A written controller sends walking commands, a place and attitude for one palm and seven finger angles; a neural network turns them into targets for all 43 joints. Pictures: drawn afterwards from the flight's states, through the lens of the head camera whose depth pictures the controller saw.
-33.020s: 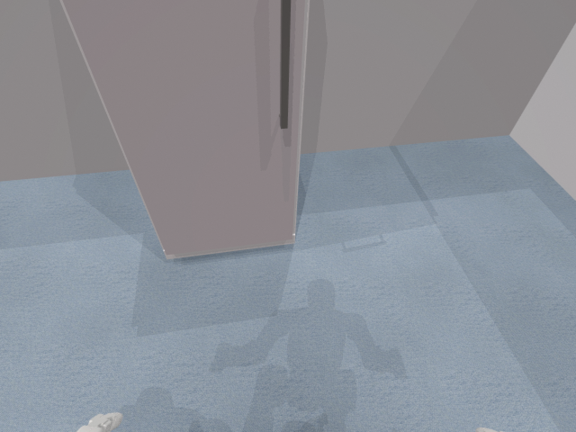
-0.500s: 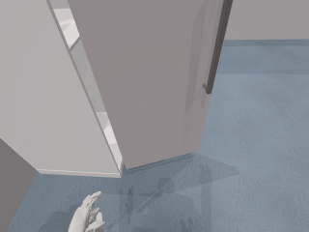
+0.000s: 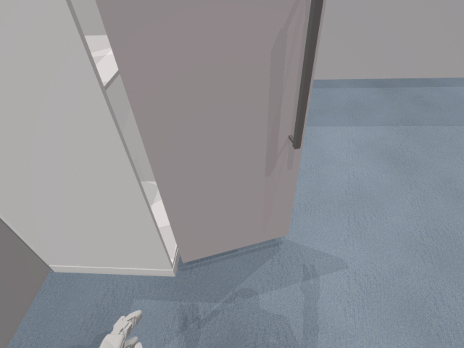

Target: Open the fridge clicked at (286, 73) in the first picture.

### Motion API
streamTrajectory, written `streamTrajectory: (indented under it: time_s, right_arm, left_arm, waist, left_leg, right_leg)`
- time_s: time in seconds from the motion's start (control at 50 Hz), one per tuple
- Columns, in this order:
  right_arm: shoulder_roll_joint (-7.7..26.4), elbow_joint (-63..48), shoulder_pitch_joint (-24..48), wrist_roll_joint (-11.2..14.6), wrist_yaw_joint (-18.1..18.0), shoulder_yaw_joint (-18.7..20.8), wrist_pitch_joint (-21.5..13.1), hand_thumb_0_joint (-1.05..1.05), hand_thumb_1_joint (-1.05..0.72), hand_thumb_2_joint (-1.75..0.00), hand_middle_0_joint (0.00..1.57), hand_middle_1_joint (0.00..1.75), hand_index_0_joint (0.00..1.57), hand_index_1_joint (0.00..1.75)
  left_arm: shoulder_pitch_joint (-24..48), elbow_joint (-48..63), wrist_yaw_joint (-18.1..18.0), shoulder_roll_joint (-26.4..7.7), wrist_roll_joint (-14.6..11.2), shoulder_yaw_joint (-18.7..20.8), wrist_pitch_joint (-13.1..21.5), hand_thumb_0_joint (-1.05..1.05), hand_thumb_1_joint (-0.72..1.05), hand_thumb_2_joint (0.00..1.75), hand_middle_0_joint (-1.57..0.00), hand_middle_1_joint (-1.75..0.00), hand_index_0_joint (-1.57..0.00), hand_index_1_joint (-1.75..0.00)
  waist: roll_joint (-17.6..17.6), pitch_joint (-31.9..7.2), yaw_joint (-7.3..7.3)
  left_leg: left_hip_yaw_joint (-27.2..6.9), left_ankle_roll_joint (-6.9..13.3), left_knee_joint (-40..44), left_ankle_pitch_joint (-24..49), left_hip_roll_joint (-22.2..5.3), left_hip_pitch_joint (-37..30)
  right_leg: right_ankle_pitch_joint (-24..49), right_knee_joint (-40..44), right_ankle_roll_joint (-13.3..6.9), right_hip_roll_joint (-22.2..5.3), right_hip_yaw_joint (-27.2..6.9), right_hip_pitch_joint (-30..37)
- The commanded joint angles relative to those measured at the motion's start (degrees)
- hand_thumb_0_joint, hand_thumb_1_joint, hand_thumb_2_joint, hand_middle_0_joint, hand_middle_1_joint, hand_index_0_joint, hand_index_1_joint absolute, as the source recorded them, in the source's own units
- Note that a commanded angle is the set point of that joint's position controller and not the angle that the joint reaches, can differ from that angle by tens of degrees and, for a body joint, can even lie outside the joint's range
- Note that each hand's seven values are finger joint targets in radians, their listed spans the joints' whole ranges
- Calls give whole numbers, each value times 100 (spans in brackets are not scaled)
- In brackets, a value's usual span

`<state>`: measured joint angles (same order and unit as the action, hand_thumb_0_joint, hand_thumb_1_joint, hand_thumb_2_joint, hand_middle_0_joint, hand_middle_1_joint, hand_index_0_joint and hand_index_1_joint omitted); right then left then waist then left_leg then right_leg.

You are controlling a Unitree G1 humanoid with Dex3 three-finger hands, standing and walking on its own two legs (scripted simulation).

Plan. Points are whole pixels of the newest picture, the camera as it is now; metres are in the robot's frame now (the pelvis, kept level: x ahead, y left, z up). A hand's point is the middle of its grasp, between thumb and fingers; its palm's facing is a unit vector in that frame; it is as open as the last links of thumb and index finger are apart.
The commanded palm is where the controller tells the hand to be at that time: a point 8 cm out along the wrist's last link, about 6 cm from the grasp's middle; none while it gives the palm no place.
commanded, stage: let the arm hang, fingers relaxed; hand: right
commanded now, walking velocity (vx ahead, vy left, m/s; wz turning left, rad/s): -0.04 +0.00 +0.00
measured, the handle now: (302, 76) +0.76 -0.14 +0.14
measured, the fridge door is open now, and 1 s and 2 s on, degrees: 71 71 71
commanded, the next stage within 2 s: look to check the result in 1.20 s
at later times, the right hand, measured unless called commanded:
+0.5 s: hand out of the picture +0.09 -0.18 -0.18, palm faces +0.07 +0.99 -0.14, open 6.8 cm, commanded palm none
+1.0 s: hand out of the picture +0.08 -0.21 -0.17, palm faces +0.05 +0.98 -0.19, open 7.4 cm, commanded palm none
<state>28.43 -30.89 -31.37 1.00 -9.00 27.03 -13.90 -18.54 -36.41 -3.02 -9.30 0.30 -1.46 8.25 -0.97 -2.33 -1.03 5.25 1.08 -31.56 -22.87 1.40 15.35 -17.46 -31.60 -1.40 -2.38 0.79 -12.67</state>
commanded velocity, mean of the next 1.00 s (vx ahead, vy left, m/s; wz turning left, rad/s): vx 0.00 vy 0.00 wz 0.00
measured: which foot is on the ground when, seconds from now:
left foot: up 0.00-0.00, down 0.02-1.00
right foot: down 0.00-1.00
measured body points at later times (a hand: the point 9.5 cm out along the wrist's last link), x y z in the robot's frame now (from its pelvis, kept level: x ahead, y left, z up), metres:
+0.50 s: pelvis +0.03 +0.00 -0.01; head +0.07 -0.04 +0.43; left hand +0.08 +0.24 -0.14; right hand +0.09 -0.23 -0.17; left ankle +0.06 +0.11 -0.74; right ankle +0.02 -0.09 -0.73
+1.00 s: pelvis +0.06 -0.03 +0.00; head +0.07 -0.04 +0.45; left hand +0.07 +0.19 -0.15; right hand +0.08 -0.26 -0.16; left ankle +0.07 +0.11 -0.74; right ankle +0.02 -0.09 -0.74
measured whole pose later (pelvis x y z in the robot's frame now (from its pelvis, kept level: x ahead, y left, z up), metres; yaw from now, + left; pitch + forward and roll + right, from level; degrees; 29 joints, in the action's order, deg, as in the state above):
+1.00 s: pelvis +0.06 -0.03 +0.00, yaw -2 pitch -1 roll +0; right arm 9.7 62.1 -13.8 -0.6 -1.6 -0.2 0.4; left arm -16.8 -61.2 -2.1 -8.6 0.9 -0.4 0.4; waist -0.2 1.8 -0.3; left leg -3.0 -2.1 -25.1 -13.7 -0.9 10.1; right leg -16.7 -23.9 -4.8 3.7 3.3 -6.0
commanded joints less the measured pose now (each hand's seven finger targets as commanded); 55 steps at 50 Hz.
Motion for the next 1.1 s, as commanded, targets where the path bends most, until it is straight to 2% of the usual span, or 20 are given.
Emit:
streamTrajectory:
  time_s: [0.0,0.02,0.06,0.08,0.12,0.16,0.18,0.2,0.22,0.26,0.32,0.36,0.38,0.4,0.42,0.48,0.52,0.58,0.78,1.08]
  right_arm:
    - [515,402,650,49,46,261,36,0,-90,-90,20,30,20,30]
    - [557,306,997,131,65,208,-8,0,-90,-90,20,30,20,30]
    - [430,-8,1501,57,33,58,3,0,-90,-90,20,30,20,30]
    - [-786,3708,1162,-532,632,-1727,1002,0,-90,-90,20,30,20,30]
    - [-958,3861,1320,-413,825,-1892,1529,0,-90,-90,20,30,20,30]
    - [-1357,3968,1490,-327,858,-2149,1615,0,-90,-90,20,30,20,30]
    - [-1084,4092,1631,-311,869,-2069,1533,0,-90,-90,20,30,20,30]
    - [-974,4414,1705,-299,898,-2082,1469,0,-90,-90,20,30,20,30]
    - [-1065,4765,1908,-304,920,-2134,1491,0,-90,-90,20,30,20,30]
    - [-955,5493,1987,-282,957,-2241,1554,0,-90,-90,20,30,20,30]
    - [-978,6664,1025,-236,941,-2351,1460,0,-90,-90,20,30,20,30]
    - [-430,7142,834,-262,842,-2376,1285,0,-90,-90,20,30,20,30]
    - [-422,7256,1073,-266,841,-2406,1247,0,-90,-90,20,30,20,30]
    - [-646,7204,1284,-313,837,-2306,1242,0,-90,-90,20,30,20,30]
    - [-806,7308,1426,-302,812,-2311,1201,0,-90,-90,20,30,20,30]
    - [-1024,7670,1792,-238,740,-2373,1237,0,-90,-90,20,30,20,30]
    - [-1242,7889,1573,-168,755,-2454,1280,0,-90,-90,20,30,20,30]
    - [-1196,8264,1588,-165,766,-2518,1344,0,-90,-90,20,30,20,30]
    - [-1258,8920,1523,-170,735,-2607,1383,0,-90,-90,20,30,20,30]
    - [-1441,9315,1340,-164,682,-2622,1369,0,-90,-90,20,30,20,30]
  left_arm:
    - [971,897,-139,-1036,-93,537,24,0,90,90,-20,-30,-20,-30]
    - [1015,907,-124,-998,-90,529,17,0,90,90,-20,-30,-20,-30]
    - [1053,793,-77,-958,-104,480,68,0,90,90,-20,-30,-20,-30]
    - [686,-226,435,-1336,-6,598,-32,0,90,90,-20,-30,-20,-30]
    - [-175,-228,429,-935,76,482,-657,0,90,90,-20,-30,-20,-30]
    - [-325,-47,358,-1531,292,552,-648,0,90,90,-20,-30,-20,-30]
    - [-168,94,258,-1682,319,550,-629,0,90,90,-20,-30,-20,-30]
    - [277,132,235,-1594,325,521,-635,0,90,90,-20,-30,-20,-30]
    - [472,121,207,-1434,346,469,-608,0,90,90,-20,-30,-20,-30]
    - [788,-67,161,-1382,322,373,-587,0,90,90,-20,-30,-20,-30]
    - [790,-464,164,-1218,199,300,-619,0,90,90,-20,-30,-20,-30]
    - [437,-593,228,-741,50,273,-671,0,90,90,-20,-30,-20,-30]
    - [274,-717,240,-700,55,311,-710,0,90,90,-20,-30,-20,-30]
    - [123,-798,270,-589,115,388,-724,0,90,90,-20,-30,-20,-30]
    - [81,-915,246,-503,134,391,-778,0,90,90,-20,-30,-20,-30]
    - [-430,-1302,228,-462,68,365,-782,0,90,90,-20,-30,-20,-30]
    - [-337,-1464,178,-668,81,357,-685,0,90,90,-20,-30,-20,-30]
    - [-56,-1594,80,-674,77,304,-669,0,90,90,-20,-30,-20,-30]
    - [-193,-2086,53,-624,60,283,-705,0,90,90,-20,-30,-20,-30]
    - [-364,-2512,26,-416,47,224,-711,0,90,90,-20,-30,-20,-30]
  waist:
    - [-1185,276,3]
    - [-1615,346,47]
    - [-1475,10,29]
    - [-715,378,-293]
    - [-344,460,-591]
    - [1847,576,-522]
    - [766,391,-437]
    - [-245,76,-183]
    - [-344,40,-134]
    - [178,404,44]
    - [928,-163,439]
    - [-548,-328,262]
    - [-292,-328,137]
    - [362,-336,4]
    - [173,-279,-43]
    - [-589,-314,-228]
    - [301,-248,-19]
    - [825,51,90]
    - [53,402,76]
    - [210,676,63]
  left_leg:
    - [-2628,772,1775,-1259,-1376,-1018]
    - [-3007,1036,2031,-682,-1891,-681]
    - [-2779,1139,1777,-584,-1901,-430]
    - [-935,866,423,1494,-2252,418]
    - [-489,329,-224,-916,-1202,2203]
    - [-222,-222,-3249,-1542,76,2957]
    - [-992,-126,-4015,-1021,-249,2786]
    - [-1144,-131,-3930,-648,-459,2252]
    - [-1033,-210,-3706,-586,-416,1960]
    - [-956,-264,-2723,-471,-491,1447]
    - [-663,-188,-130,776,-225,-501]
    - [-2715,339,1095,1619,-1391,-825]
    - [-3293,861,1568,1254,-1884,-427]
    - [-2996,1057,1497,975,-1761,-177]
    - [-3029,1032,1405,1307,-1646,-140]
    - [-1955,694,938,2029,-1218,-275]
    - [-1208,226,461,2027,-537,-97]
    - [-851,55,468,1787,-363,-366]
    - [-926,65,813,1818,-481,-476]
    - [-991,86,855,1947,-538,-515]
  right_leg:
    - [-1420,-1515,-138,235,115,-2220]
    - [-1100,-2530,-55,295,120,-2069]
    - [-1117,-2032,-91,-19,-258,-1607]
    - [-1178,-2008,-14,-559,-316,-1831]
    - [-319,-531,41,-117,-193,75]
    - [-228,1525,-777,-1639,-3194,-228]
    - [630,1524,-1325,-2061,-3744,-238]
    - [768,1360,-1379,-1977,-3097,-477]
    - [1091,1257,-1248,-1676,-2734,-751]
    - [1647,1199,-1071,-1404,-1904,-1090]
    - [1472,280,-479,-613,-645,-1102]
    - [-678,-863,60,358,58,-1579]
    - [-1161,-1311,82,403,75,-1305]
    - [-1071,-1350,57,373,-18,-977]
    - [-819,-1390,62,303,-84,-1000]
    - [103,118,-27,83,-287,-292]
    - [1679,785,-217,-416,-820,235]
    - [2565,1030,-342,-570,-812,192]
    - [1718,1296,-270,-399,-584,377]
    - [1665,1332,-219,-301,-407,419]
